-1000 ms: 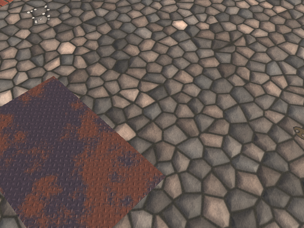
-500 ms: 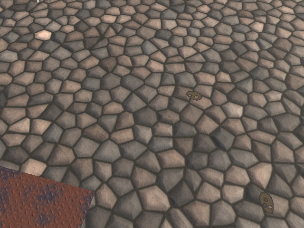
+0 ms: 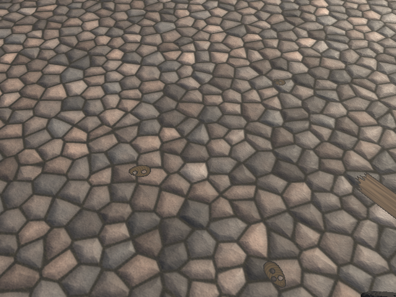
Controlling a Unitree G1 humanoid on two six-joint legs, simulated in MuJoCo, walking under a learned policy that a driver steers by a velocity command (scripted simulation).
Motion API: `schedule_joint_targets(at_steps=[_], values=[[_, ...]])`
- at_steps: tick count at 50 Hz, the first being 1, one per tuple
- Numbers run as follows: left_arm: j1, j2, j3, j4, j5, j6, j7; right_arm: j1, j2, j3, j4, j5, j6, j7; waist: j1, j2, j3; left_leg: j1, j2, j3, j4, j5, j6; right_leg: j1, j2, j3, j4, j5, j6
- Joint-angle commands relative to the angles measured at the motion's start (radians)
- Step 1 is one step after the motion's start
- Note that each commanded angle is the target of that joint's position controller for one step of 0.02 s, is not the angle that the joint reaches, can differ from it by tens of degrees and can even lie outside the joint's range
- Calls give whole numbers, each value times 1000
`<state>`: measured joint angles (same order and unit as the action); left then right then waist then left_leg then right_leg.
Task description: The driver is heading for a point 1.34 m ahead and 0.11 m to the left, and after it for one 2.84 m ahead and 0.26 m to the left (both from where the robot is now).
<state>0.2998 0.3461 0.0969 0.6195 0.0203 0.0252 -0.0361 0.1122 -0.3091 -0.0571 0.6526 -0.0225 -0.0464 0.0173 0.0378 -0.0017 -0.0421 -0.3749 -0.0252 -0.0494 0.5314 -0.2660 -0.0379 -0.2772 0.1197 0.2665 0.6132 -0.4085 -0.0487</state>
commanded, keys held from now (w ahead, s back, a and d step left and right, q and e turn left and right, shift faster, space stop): w+e+shift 0.02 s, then w+shift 0.42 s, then w+q+shift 0.56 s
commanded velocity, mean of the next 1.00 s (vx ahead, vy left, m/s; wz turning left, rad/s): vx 0.94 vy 0.00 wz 0.09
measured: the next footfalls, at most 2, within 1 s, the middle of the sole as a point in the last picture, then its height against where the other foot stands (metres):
right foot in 0.42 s outside the picture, level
left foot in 0.88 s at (253, 209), level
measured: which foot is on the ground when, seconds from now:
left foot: down 0.00-0.42, up 0.44-0.86, down 0.88-1.00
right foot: up 0.00-0.40, down 0.42-0.88, up 0.90-1.00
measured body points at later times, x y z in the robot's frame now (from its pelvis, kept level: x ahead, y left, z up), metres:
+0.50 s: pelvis +0.31 -0.10 -0.01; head +0.35 -0.10 +0.43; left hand +0.57 +0.09 -0.10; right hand +0.17 -0.34 -0.14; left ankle +0.10 +0.10 -0.63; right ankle +0.35 -0.18 -0.73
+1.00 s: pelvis +0.76 -0.15 -0.02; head +0.78 -0.16 +0.43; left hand +0.87 +0.10 -0.13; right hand +0.84 -0.44 -0.15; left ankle +0.81 -0.15 -0.73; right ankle +0.64 -0.31 -0.59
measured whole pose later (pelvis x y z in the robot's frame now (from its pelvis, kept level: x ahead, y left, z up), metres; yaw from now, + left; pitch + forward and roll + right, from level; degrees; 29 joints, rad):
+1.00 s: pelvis +0.76 -0.15 -0.02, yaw +10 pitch -1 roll +1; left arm 0.20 0.22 -0.02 0.75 0.06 -0.10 0.01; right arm 0.33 -0.33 -0.06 0.85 -0.02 0.00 0.01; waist -0.04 0.01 0.06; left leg -0.37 -0.21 0.07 0.65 -0.26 0.23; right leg -0.36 -0.01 0.06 1.47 -0.36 0.01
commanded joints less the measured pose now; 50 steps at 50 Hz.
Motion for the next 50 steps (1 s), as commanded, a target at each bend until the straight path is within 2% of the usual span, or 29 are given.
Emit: schedule_joint_targets(at_steps=[1,2,3,5,7,11,17,19,20,21,22,23,24,25,26,29,31,34,37,40,42,43,44,45,46,47,48,49,50], values=[[-207,-33,-27,-180,-20,-45,14,279,-316,-76,-4,-45,-23,-36,-167,285,-33,566,467,-697,-380,-639,88,-685,50,-78,427,-167,-22],[-183,21,-25,-167,-3,-42,17,179,-267,-71,-25,-44,-24,-30,-112,179,-12,471,497,-773,-382,-685,147,-692,-70,-92,563,-37,-25],[-182,66,-13,-142,15,-39,6,138,-188,-48,-32,-31,-23,-23,-86,105,16,407,439,-635,-345,-613,149,-664,-93,-113,597,37,-22],[-152,74,-10,-105,31,-38,-30,152,-124,-23,-9,-16,-29,-20,-66,113,33,322,306,-362,-344,-425,120,-567,-117,-121,568,129,5],[-156,55,-19,-92,30,-31,-46,216,-117,-19,32,-17,-46,-16,-78,142,72,290,257,-250,-378,-324,128,-552,-101,-119,560,206,20],[-267,50,-31,-104,27,-32,-49,322,-117,-23,89,-9,-67,-5,-108,105,133,366,269,-133,-424,-165,164,-635,-87,-119,449,272,29],[-445,11,-70,-145,24,-49,-77,407,-137,-18,174,-5,-56,-11,-134,135,192,363,281,75,-491,273,163,-386,-120,-338,80,255,-29],[-365,20,-68,-116,33,-49,-56,417,-171,-20,207,3,-48,-17,-74,160,127,418,287,137,-337,851,155,-205,-55,-410,27,156,-83],[-237,46,-54,-81,33,-51,-39,417,-199,-22,220,3,-42,-21,3,179,39,417,299,162,-156,1139,153,-38,-8,-426,29,110,-109],[1,73,-35,-4,30,-58,-21,382,-214,-23,217,12,-36,-27,131,167,-74,318,276,192,105,1168,139,248,1,-397,-48,166,-133],[184,150,-7,51,45,-61,1,365,-172,-10,184,11,-38,-27,206,90,-207,62,233,183,450,809,135,571,-157,-201,-39,-20,-142],[179,258,12,52,53,-67,17,413,-5,25,116,24,-44,1,96,-235,-328,-309,48,85,815,-221,110,791,-484,353,-183,-429,-186],[184,224,10,43,36,-71,24,292,-111,0,102,27,-51,-6,151,-100,-321,-375,25,-92,904,-175,144,692,-508,524,-324,-429,-150],[122,171,-3,85,40,-75,32,218,-118,-7,85,38,-51,-6,98,-47,-99,-431,75,-73,873,-44,150,532,-459,311,-325,-237,-126],[71,120,-14,92,38,-84,30,228,-85,6,96,34,-51,-1,46,-13,-2,-385,115,-53,803,19,145,379,-428,187,-346,-65,-116],[15,20,-44,113,18,-113,30,301,-30,15,156,4,1,26,-47,-78,71,-269,160,-44,737,54,113,169,-345,-44,-437,94,-75],[39,7,-47,149,-1,-134,25,227,-10,16,141,2,23,37,-56,-68,145,-356,163,-33,723,95,107,158,-325,-161,-491,243,-45],[55,-17,-57,178,2,-153,17,75,7,27,88,15,22,46,-51,-82,207,-384,124,47,582,244,112,129,-251,-377,-525,605,11],[78,-4,-64,204,-4,-159,32,-47,9,43,40,17,10,66,-46,-38,211,-311,80,174,355,354,143,164,-231,-494,-539,894,45],[101,80,-51,214,-3,-158,68,-25,-19,46,44,13,15,72,-91,-75,122,-120,-25,267,214,387,189,296,-278,-526,-410,1439,76],[40,144,-31,190,10,-128,94,207,-97,19,112,11,27,59,-225,-119,-12,121,-93,262,213,281,219,335,-313,-510,-102,1675,85],[-36,163,-23,164,22,-110,98,434,-152,-9,179,7,32,47,-336,-116,-97,341,-92,203,202,224,261,250,-327,-485,182,1661,77],[-106,172,-13,152,16,-93,87,606,-200,-42,229,16,32,25,-421,-23,-128,529,-39,94,86,204,334,93,-237,-494,647,1191,67],[-155,5,-56,119,40,-111,56,518,-232,-58,239,38,41,3,-300,243,-14,607,22,-40,160,295,349,-285,-34,-441,1037,-27,59],[1,-37,-78,21,13,-131,53,399,-311,-68,181,7,42,1,-125,259,-177,779,198,-512,34,207,550,-561,-40,-242,1210,-130,84],[-41,13,-89,-3,25,-157,47,354,-265,-71,136,5,45,-8,-153,105,-191,744,279,-768,-232,-181,565,-631,-77,-145,1114,-57,57],[-79,54,-85,8,27,-168,41,312,-182,-54,140,0,42,-17,-103,-53,-9,534,266,-745,-339,-306,496,-617,-136,-140,964,32,45],[-108,51,-84,9,41,-158,42,268,-154,-45,148,4,33,-16,-50,-108,77,363,219,-656,-349,-242,446,-548,-173,-152,865,49,53],[-97,45,-91,9,58,-135,43,254,-160,-42,138,5,13,-20,-14,-108,115,236,181,-593,-342,-126,436,-483,-193,-153,797,42,72]])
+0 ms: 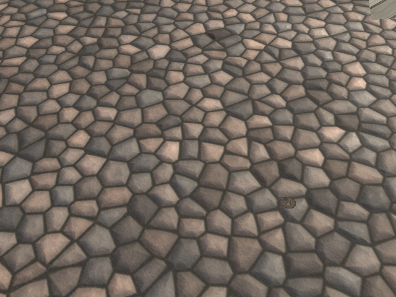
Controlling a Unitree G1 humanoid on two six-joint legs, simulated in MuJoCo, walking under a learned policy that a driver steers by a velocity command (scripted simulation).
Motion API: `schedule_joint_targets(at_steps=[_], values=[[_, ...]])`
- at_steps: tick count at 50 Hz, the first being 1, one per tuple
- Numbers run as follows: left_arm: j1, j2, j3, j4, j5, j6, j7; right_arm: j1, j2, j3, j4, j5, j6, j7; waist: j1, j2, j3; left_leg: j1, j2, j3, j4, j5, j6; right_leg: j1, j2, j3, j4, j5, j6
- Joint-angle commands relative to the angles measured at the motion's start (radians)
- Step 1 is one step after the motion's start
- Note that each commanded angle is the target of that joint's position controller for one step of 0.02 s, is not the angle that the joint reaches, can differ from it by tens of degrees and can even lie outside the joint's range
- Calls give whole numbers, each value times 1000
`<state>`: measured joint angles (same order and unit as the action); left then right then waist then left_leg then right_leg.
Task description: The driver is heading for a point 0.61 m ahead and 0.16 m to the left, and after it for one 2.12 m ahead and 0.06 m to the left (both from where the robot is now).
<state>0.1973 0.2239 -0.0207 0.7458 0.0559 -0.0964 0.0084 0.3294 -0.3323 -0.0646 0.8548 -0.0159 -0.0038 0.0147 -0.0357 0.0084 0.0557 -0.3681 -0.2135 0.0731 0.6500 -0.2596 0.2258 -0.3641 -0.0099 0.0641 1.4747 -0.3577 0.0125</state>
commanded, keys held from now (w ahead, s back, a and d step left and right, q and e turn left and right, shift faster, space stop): w+q+shift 0.52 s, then w+e+shift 0.48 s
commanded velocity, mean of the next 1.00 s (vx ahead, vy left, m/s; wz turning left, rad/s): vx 1.00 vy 0.00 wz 0.42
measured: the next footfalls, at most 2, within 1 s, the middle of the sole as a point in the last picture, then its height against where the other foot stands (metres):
right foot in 0.30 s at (261, 287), level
left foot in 0.72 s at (145, 223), level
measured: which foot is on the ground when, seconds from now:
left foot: down 0.00-0.30, up 0.32-0.70, down 0.72-1.00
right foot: up 0.00-0.28, down 0.30-0.72, up 0.74-1.00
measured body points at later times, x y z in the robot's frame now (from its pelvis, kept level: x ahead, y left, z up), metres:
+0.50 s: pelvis +0.45 -0.04 +0.03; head +0.48 -0.03 +0.48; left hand +0.35 +0.25 -0.08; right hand +0.75 -0.23 -0.05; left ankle +0.41 +0.04 -0.61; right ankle +0.47 -0.18 -0.71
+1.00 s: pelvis +0.86 +0.18 +0.03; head +0.88 +0.19 +0.48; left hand +0.87 +0.48 -0.09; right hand +0.95 -0.09 -0.10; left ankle +0.72 +0.19 -0.71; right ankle +1.03 +0.10 -0.62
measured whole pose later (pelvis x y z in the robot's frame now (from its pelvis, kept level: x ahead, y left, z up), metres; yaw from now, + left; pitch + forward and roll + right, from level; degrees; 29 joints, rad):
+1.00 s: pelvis +0.86 +0.18 +0.03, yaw +22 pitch +0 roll +2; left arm 0.20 0.31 0.05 0.79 0.01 0.00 -0.05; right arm 0.44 -0.31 -0.05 0.90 -0.02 -0.11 0.00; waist -0.03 -0.04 0.03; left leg 0.07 -0.06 0.21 0.26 -0.35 0.05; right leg -0.77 -0.12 -0.03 1.10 -0.07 -0.08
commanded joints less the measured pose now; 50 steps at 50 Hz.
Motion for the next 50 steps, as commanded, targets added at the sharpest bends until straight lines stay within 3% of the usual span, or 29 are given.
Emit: schedule_joint_targets(at_steps=[1,3,6,10,12,13,14,15,16,17,18,19,21,24,26,29,31,33,34,35,36,37,38,39,40,41,43,46,50], values=[[3,160,22,-116,30,15,-2,28,-118,-27,-61,3,-46,-19,86,-135,50,105,324,-639,-474,-84,158,-334,-92,40,-146,-13,34],[-67,139,11,-151,27,40,-10,12,-133,-29,-72,9,-72,-13,84,-115,69,-58,242,-511,-506,11,139,-225,-114,-12,-356,47,64],[-226,96,-8,-216,-10,38,-28,41,-141,-41,-70,16,-82,-6,12,-39,65,-79,170,-426,-493,198,71,-116,-92,-56,-680,339,64],[-287,120,0,-246,-31,29,-21,103,-163,-59,-62,20,-76,3,-58,35,-8,142,203,-460,-402,455,7,-49,-22,-61,-896,448,33],[-202,175,22,-223,-30,21,-9,83,-187,-66,-72,13,-73,-6,-14,45,-76,232,212,-483,-262,640,-36,80,22,-42,-967,353,18],[-71,226,46,-189,-34,16,2,59,-220,-72,-77,6,-74,-5,59,38,-166,251,206,-474,-99,735,-59,220,40,-41,-957,251,5],[143,268,69,-140,-32,9,17,-7,-229,-73,-91,3,-81,-1,192,28,-262,152,173,-447,143,694,-81,457,-3,-25,-941,190,-10],[375,340,100,-102,-5,4,39,-34,-107,-40,-124,3,-96,-3,266,-98,-398,-10,123,-367,484,308,-81,698,-220,186,-946,-176,-36],[280,412,114,-116,24,10,33,87,25,2,-194,55,-94,0,114,-467,-517,-298,32,-251,740,-253,-118,845,-494,799,-1197,-440,-136],[152,330,118,-135,13,23,25,43,-59,6,-165,26,-71,-12,107,-302,-375,-432,143,-205,807,-144,-105,713,-454,832,-1247,-617,-161],[93,233,96,-141,3,28,22,-46,-104,-5,-162,1,-57,-5,117,-150,-239,-443,194,-176,767,-61,-110,584,-395,619,-1220,-485,-144],[92,187,85,-114,4,29,16,-89,-103,-8,-166,-7,-48,8,109,-49,-150,-417,229,-163,718,-26,-118,466,-350,449,-1216,-259,-129],[153,157,75,-41,-3,16,15,-143,-51,4,-204,-24,-24,41,83,-89,-69,-402,280,-163,678,-19,-129,351,-291,233,-1239,-37,-97],[184,123,69,15,-30,-13,-9,-219,-5,27,-268,-21,3,61,51,-93,-23,-459,314,-140,659,38,-133,308,-276,48,-1285,198,-74],[150,137,71,23,-29,-27,-13,-276,-8,36,-312,-19,6,69,21,-97,7,-443,316,-117,584,138,-137,253,-253,-86,-1326,338,-64],[201,152,67,64,-18,-41,-18,-366,1,59,-337,-22,-10,79,26,-44,91,-325,262,-76,277,238,-117,174,-204,-192,-1428,463,-79],[258,204,73,98,-27,-31,-17,-430,1,68,-340,-22,-23,84,45,-31,120,-199,209,12,111,236,-87,197,-214,-218,-1485,643,-104],[301,267,79,131,-35,-16,-9,-405,-25,63,-319,-33,-31,70,8,-73,60,-62,142,74,44,153,-64,324,-234,-223,-1356,1172,-127],[303,301,82,143,-36,-7,-3,-307,-52,51,-289,-43,-36,57,-53,-106,-19,68,118,68,31,90,-50,358,-246,-213,-1186,1360,-128],[282,328,85,146,-37,3,3,-109,-87,31,-226,-45,-39,38,-151,-135,-129,280,114,17,-5,52,-35,331,-251,-189,-948,1394,-126],[244,316,83,133,-46,6,3,80,-144,5,-167,-58,-44,16,-251,-132,-217,549,192,-72,-79,68,-23,162,-205,-184,-648,1177,-117],[298,161,57,95,-27,5,-11,139,-240,-17,-138,-68,-51,-5,-154,102,-350,785,494,-382,-64,-94,-46,-79,-68,-147,-261,41,-123],[368,142,56,53,-86,5,-6,122,-265,-29,-169,-65,-53,-15,-101,190,-531,902,696,-840,-237,-168,20,-307,23,6,21,-118,-121],[216,219,76,38,-74,9,1,78,-191,-25,-153,-44,-55,-17,-119,16,-359,744,620,-689,-294,-130,-5,-386,-40,25,0,28,-127],[182,178,69,31,-72,8,-8,22,-133,-9,-130,-38,-69,-15,-71,30,-182,573,578,-550,-327,-37,-10,-393,-68,3,-67,85,-122],[186,149,64,53,-66,17,-16,-16,-87,-2,-115,-38,-82,-11,-26,-4,-96,439,533,-439,-370,41,-30,-352,-101,6,-125,107,-112],[246,107,63,90,-45,58,-35,-36,-30,12,-95,-24,-99,-15,42,35,-53,285,484,-276,-443,65,-64,-253,-129,6,-173,121,-94],[121,75,68,46,-35,92,-55,-19,-3,16,-53,7,-128,-8,60,39,32,254,451,-97,-520,202,-106,-354,-155,-17,-231,180,-82],[-55,56,49,-32,-46,85,-79,-26,5,21,-30,-2,-143,-11,70,51,82,217,361,145,-558,461,-154,-329,-116,-125,-487,413,-106]])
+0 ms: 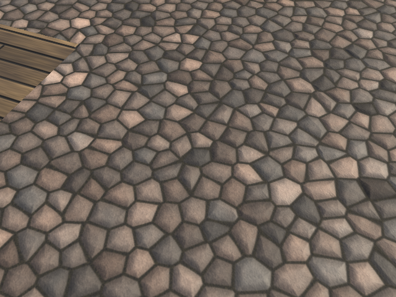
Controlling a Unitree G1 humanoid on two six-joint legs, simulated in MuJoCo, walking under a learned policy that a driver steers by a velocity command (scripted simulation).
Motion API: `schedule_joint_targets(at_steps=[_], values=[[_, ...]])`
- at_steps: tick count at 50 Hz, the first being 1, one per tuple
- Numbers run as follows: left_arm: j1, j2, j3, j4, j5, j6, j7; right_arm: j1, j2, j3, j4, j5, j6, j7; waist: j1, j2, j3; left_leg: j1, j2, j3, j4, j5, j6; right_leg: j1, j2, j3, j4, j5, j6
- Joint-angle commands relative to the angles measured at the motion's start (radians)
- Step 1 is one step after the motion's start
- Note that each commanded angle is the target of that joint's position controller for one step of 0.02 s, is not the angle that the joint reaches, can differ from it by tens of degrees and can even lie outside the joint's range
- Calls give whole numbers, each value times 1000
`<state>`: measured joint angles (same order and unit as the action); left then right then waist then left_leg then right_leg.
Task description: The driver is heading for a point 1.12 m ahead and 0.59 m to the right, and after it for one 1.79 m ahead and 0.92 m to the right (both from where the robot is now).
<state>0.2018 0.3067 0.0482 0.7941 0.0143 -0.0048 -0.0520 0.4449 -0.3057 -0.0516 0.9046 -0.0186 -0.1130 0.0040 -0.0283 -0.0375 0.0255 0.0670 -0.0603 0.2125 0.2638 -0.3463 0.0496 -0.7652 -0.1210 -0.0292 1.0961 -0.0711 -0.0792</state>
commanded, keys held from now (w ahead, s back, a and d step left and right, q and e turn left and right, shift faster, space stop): w+e+shift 1.00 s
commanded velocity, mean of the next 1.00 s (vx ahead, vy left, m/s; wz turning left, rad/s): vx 1.00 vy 0.00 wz -0.93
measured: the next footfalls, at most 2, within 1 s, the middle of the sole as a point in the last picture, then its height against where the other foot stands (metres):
right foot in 0.16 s outside the picture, level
left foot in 0.58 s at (208, 213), level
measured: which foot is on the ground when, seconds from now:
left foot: down 0.00-0.16, up 0.18-0.56, down 0.58-1.00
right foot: up 0.00-0.14, down 0.16-0.58, up 0.60-1.00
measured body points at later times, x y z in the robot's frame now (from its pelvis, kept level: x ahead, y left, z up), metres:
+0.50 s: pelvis +0.47 -0.06 +0.00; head +0.50 -0.08 +0.45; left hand +0.57 +0.22 -0.12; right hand +0.64 -0.36 -0.05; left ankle +0.74 +0.03 -0.68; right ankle +0.32 -0.06 -0.73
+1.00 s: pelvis +0.85 -0.27 -0.03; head +0.87 -0.30 +0.42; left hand +1.19 -0.39 -0.06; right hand +0.58 -0.36 -0.15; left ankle +0.78 -0.01 -0.72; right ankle +0.92 -0.44 -0.71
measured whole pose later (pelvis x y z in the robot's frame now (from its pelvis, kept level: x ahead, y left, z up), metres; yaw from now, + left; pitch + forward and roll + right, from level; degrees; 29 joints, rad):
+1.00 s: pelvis +0.85 -0.27 -0.03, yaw -55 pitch +2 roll +2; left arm -0.09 0.31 0.01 0.57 0.03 0.00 -0.10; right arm 0.54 -0.27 -0.03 0.90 -0.03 -0.08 -0.02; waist -0.08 -0.04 0.04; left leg 0.26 0.02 0.33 0.27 -0.45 -0.08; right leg -0.71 0.01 -0.15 0.77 -0.10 -0.18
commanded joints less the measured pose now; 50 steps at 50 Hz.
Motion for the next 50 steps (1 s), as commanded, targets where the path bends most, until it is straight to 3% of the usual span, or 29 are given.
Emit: schedule_joint_targets(at_steps=[1,4,5,7,8,9,10,11,12,13,15,17,21,23,25,27,28,29,30,31,32,33,34,35,38,42,45,48,50], values=[[-94,-21,-23,-92,-4,-10,-26,-135,-37,7,-75,3,-34,-6,62,76,124,-210,202,44,-183,622,9,110,18,-71,-201,161,-28],[-104,14,-21,-97,0,-14,-36,-91,-118,-5,-67,10,-28,-28,83,84,73,-80,234,85,-74,1158,-28,269,132,-181,-352,205,-75],[-34,42,-13,-78,-3,-12,-32,-95,-157,-15,-76,5,-14,-39,125,119,19,-29,251,81,34,1349,-38,345,171,-196,-353,145,-88],[283,126,25,4,-1,-5,-15,-177,-216,-35,-110,-10,26,-52,295,159,-135,-74,294,46,448,1494,-28,666,221,-153,-332,-9,-137],[468,175,56,61,-3,-5,6,-218,-216,-38,-123,-17,42,-43,371,111,-195,-205,271,26,796,1269,-15,882,220,-74,-403,-90,-176],[398,212,85,58,-36,8,27,-269,-118,-20,-126,-17,38,-18,323,-119,-90,-464,46,7,1239,230,-31,936,157,78,-496,-124,-211],[269,347,102,12,12,20,27,-129,-37,14,-256,-5,12,-9,106,-296,-214,-881,-34,-161,1527,-157,-87,1169,-73,655,-612,-120,-432],[246,316,107,-34,5,19,33,-185,-76,26,-277,-19,-17,-13,159,-85,-286,-963,18,-317,1488,-96,-64,1176,-148,885,-819,-383,-459],[234,229,87,-16,7,12,45,-237,-103,25,-275,-20,-32,-10,120,72,-108,-960,76,-329,1349,-30,-54,982,-136,847,-894,-447,-387],[207,177,72,3,5,0,49,-266,-96,28,-281,-26,-29,-10,61,148,-18,-889,124,-324,1215,-2,-60,805,-94,747,-896,-370,-334],[153,153,56,-7,0,-34,58,-247,-77,40,-271,-57,18,-9,-8,157,46,-753,167,-313,1087,-13,-91,557,1,568,-897,-201,-296],[143,154,53,-16,-9,-60,50,-291,-59,50,-298,-59,51,-2,-17,131,65,-673,193,-272,914,-6,-118,404,73,459,-925,-132,-285],[173,173,70,-25,-15,-72,39,-501,-7,76,-383,-20,47,18,72,51,73,-548,153,-208,493,352,-122,366,159,370,-933,55,-209],[209,185,79,-20,-21,-71,32,-531,-20,73,-395,-7,43,16,112,13,31,-509,115,-203,386,445,-106,472,138,391,-897,195,-177],[213,193,85,-23,-19,-67,38,-532,-48,64,-403,-5,37,11,115,-8,8,-467,94,-226,289,428,-90,573,115,419,-833,277,-147],[184,228,93,-33,-10,-67,44,-393,-117,33,-363,-5,31,-6,46,-10,-90,-293,43,-238,255,295,-72,648,114,434,-648,497,-101],[141,260,97,-41,-5,-69,40,-220,-158,11,-323,-2,26,-19,-63,5,-184,-108,43,-229,254,217,-60,620,139,410,-444,540,-79],[88,215,84,-60,0,-81,37,9,-213,-16,-274,-14,22,-40,-177,27,-287,148,138,-298,299,72,-39,472,177,370,-168,415,-61],[92,34,37,-105,-8,-91,42,148,-280,-35,-248,-54,18,-54,-174,280,-380,375,426,-649,210,-311,-11,207,269,270,162,-375,-57],[200,30,13,-158,-42,-83,40,8,-319,-50,-267,-55,26,-41,-35,513,-447,371,564,-1189,-22,-497,82,13,263,192,330,-431,-49],[119,108,20,-115,-8,-58,48,-130,-190,-33,-300,-46,34,-35,-40,258,-260,207,496,-1043,-37,-596,86,-45,168,161,356,-301,-50],[59,127,26,-120,10,-47,35,-165,-123,-17,-293,-36,38,-30,-38,139,-155,79,446,-831,-12,-412,73,-29,129,128,302,-229,-39],[25,121,27,-121,16,-36,20,-157,-97,-11,-267,-39,40,-26,-29,74,-98,-11,401,-681,-14,-218,54,-1,97,119,266,-211,-27],[-2,95,21,-142,27,-24,3,-119,-89,-6,-229,-34,33,-28,-17,95,-57,-71,372,-568,-22,-106,45,7,69,123,245,-208,-20],[-67,38,-3,-198,25,10,-22,-65,-50,1,-155,-4,4,-7,13,129,0,-126,348,-360,-66,137,13,-39,24,104,222,-162,-9],[-189,46,-18,-267,16,16,-36,-94,-71,-2,-132,-10,-18,0,45,115,62,-189,302,-112,-135,375,-5,-23,26,45,48,21,-6],[-305,41,-30,-292,19,12,-55,-30,-103,-9,-97,-12,-16,-7,15,69,130,-149,268,22,-168,554,-35,45,62,-81,-194,72,-45],[-284,48,-29,-269,15,5,-49,27,-165,-21,-86,-11,3,-25,45,111,66,-19,275,84,-10,1241,-62,214,176,-192,-312,9,-103],[-69,103,-2,-209,13,-1,-29,-7,-228,-39,-100,-15,36,-40,175,162,-60,-4,324,67,295,1483,-55,450,232,-172,-329,-95,-141]])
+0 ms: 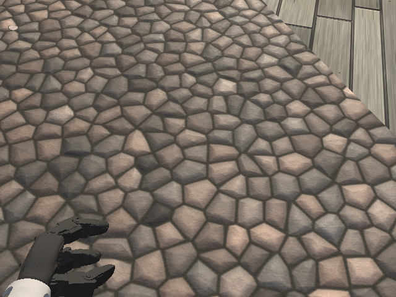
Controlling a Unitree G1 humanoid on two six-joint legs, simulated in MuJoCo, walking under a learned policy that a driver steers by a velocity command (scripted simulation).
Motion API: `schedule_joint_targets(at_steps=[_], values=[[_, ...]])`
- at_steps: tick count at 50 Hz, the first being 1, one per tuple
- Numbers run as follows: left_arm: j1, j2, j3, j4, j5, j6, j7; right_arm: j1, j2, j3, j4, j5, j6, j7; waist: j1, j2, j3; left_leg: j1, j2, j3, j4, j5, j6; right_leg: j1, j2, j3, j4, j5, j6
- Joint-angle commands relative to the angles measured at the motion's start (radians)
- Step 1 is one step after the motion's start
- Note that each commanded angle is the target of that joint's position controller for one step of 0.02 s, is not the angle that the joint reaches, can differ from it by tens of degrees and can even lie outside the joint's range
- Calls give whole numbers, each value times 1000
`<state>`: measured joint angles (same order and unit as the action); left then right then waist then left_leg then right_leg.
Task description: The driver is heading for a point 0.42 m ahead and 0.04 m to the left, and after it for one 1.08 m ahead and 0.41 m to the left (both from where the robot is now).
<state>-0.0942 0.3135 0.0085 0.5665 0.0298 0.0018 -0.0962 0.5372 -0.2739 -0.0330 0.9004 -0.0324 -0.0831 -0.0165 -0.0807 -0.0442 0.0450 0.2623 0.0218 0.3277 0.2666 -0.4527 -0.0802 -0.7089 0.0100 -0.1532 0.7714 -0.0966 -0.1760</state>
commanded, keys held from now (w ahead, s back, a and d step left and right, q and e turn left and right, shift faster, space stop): w+e+shift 0.02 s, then w+shift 0.18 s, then q+shift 0.80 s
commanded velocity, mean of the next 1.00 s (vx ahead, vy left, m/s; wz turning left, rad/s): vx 0.43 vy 0.00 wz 0.32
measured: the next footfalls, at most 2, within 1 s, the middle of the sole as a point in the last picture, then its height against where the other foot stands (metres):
right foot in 0.04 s outside the picture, level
left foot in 0.44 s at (180, 234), level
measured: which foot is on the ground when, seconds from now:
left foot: down 0.00-0.04, up 0.06-0.42, down 0.44-0.98, up 1.00-1.00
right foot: up 0.00-0.02, down 0.04-0.46, up 0.48-0.98, down 1.00-1.00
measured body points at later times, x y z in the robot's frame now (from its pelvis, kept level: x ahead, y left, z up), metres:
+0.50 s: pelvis +0.45 +0.00 +0.00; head +0.49 -0.01 +0.44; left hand +0.52 +0.29 -0.12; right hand +0.60 -0.26 -0.10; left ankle +0.62 +0.04 -0.71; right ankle +0.22 -0.05 -0.62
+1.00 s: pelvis +0.64 -0.05 +0.02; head +0.67 -0.04 +0.47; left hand +0.73 +0.28 -0.05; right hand +0.90 -0.28 -0.05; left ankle +0.62 +0.04 -0.71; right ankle +0.77 -0.14 -0.71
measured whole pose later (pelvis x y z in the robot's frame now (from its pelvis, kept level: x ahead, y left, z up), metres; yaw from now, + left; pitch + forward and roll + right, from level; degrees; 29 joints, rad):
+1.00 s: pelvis +0.64 -0.05 +0.02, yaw +22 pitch +2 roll -1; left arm 0.07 0.30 0.06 0.68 0.00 -0.06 0.02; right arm 0.20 -0.35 -0.10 0.56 0.03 0.06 -0.05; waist -0.03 0.01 0.03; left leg -0.31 -0.28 -0.42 0.63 -0.31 0.06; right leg -0.38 0.08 0.20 0.45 -0.08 0.03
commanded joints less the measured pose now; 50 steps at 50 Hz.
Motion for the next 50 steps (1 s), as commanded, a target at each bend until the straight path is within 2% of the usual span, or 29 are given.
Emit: schedule_joint_targets(at_steps=[1,2,3,4,5,6,7,10,13,16,17,19,21,22,23,24,25,26,27,28,30,34,37,40,44,47,48,49,50], values=[[438,141,65,83,-5,-13,31,-152,-273,-62,-121,-3,21,-18,318,175,-165,-294,260,-75,548,1552,97,625,115,3,-43,-109,-79],[572,175,95,147,-6,-16,57,-167,-243,-59,-129,-10,27,-8,351,97,-208,-516,192,-80,890,1041,97,890,86,118,-139,-129,-112],[485,258,117,143,-21,-5,79,-162,-95,-25,-180,-24,20,8,218,-156,-158,-840,16,-101,1270,-20,81,986,-113,429,-132,-32,-137],[472,313,126,88,9,8,81,-146,-128,-21,-292,10,0,9,185,-148,-378,-1088,-30,-325,1428,-32,66,1206,-272,886,-347,-182,-310],[493,250,121,98,4,8,95,-243,-160,-17,-291,7,-21,10,212,32,-288,-1146,29,-380,1356,80,71,1108,-283,903,-486,-263,-263],[458,202,109,126,1,-4,105,-240,-152,-12,-277,14,-28,10,154,94,-120,-1119,72,-370,1251,134,74,918,-267,814,-525,-225,-230],[425,168,97,141,2,-24,109,-251,-137,-6,-263,-2,-20,8,102,153,-52,-1042,107,-369,1169,132,69,754,-223,727,-530,-146,-198],[404,92,62,166,-15,-76,111,-202,-89,7,-237,-33,34,27,21,140,-2,-888,157,-373,981,85,38,491,-130,540,-578,-31,-165],[416,97,61,203,-23,-106,92,-344,-41,26,-277,-7,33,41,41,108,92,-846,141,-288,681,287,56,415,-56,288,-583,576,-87],[492,80,51,248,-37,-127,78,-400,0,36,-263,22,18,57,112,51,26,-695,42,-197,398,654,122,501,-22,163,-597,707,17],[495,74,51,235,-57,-118,109,-509,-39,17,-292,72,-24,52,160,84,3,-709,-4,-238,355,697,114,555,-59,186,-544,673,40],[504,137,59,245,-29,-90,140,-484,-72,-1,-298,73,-50,69,127,10,-58,-709,-72,-233,240,773,128,722,-79,145,-451,735,104],[435,155,67,211,-1,-63,159,-295,-148,-43,-247,62,-42,81,27,-73,-157,-523,-138,-220,281,720,133,738,-77,127,-224,865,168],[340,160,70,177,9,-56,161,-111,-184,-64,-202,62,-29,77,-85,-89,-206,-334,-127,-242,286,731,146,633,-62,105,10,868,199],[259,132,66,147,10,-56,155,58,-201,-68,-155,54,-13,60,-175,57,-217,-162,-17,-376,219,861,190,459,55,80,456,348,245],[477,-29,31,119,24,-59,127,-39,-245,-55,-199,0,-21,57,29,388,-316,120,206,-785,352,1289,367,86,177,204,849,-591,293],[593,36,21,114,-25,-76,99,-161,-252,-66,-276,-28,-15,50,40,270,-538,167,335,-1109,168,937,488,25,146,381,964,-486,269],[483,127,39,92,-41,-78,90,-282,-216,-70,-348,-5,7,40,36,108,-423,-18,289,-1075,89,530,462,33,88,375,875,-389,218],[369,139,49,61,-30,-70,95,-344,-170,-55,-357,30,25,35,71,-59,-215,-260,215,-992,23,309,417,5,60,327,781,-349,199],[349,131,49,48,-16,-55,105,-367,-165,-49,-366,39,30,33,105,-92,-150,-410,185,-967,-11,275,400,28,38,318,707,-325,198],[362,109,50,43,-4,-35,116,-387,-178,-58,-368,33,34,31,139,-23,-68,-595,80,-850,-27,394,362,105,11,318,534,-304,213],[293,53,39,23,1,-37,147,-323,-202,-73,-335,47,56,-1,112,46,-184,-563,19,-742,92,834,320,124,42,299,284,-218,275],[215,63,45,12,-21,-25,153,-334,-217,-84,-350,71,101,-34,91,107,-232,-489,-6,-785,113,592,233,89,57,338,176,-108,288],[133,65,51,3,-28,-35,146,-330,-209,-89,-363,67,128,-48,58,169,-184,-460,-25,-844,106,381,198,76,67,361,62,-78,278],[65,74,62,3,-27,-71,130,-310,-194,-98,-375,57,136,-48,28,212,-154,-379,-15,-926,162,455,221,112,82,381,-96,-99,260],[103,96,79,30,-33,-90,114,-347,-188,-100,-402,60,137,-41,51,225,-157,-388,-27,-981,215,533,211,269,82,380,-276,-91,240],[136,99,86,47,-39,-92,111,-367,-181,-98,-411,64,138,-37,71,215,-152,-428,-56,-977,246,461,193,367,64,363,-383,-11,228],[157,105,91,59,-40,-89,111,-337,-142,-85,-408,68,140,-30,66,127,-181,-515,-113,-918,353,162,160,530,-30,396,-468,119,184],[141,146,97,38,-27,-71,120,-237,-78,-65,-392,55,140,-23,10,-66,-236,-675,-207,-762,566,-191,114,718,-247,562,-400,330,78]])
